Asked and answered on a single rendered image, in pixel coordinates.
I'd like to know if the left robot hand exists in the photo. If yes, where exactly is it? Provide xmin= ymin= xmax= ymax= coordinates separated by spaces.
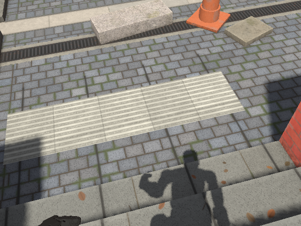
xmin=38 ymin=215 xmax=81 ymax=226

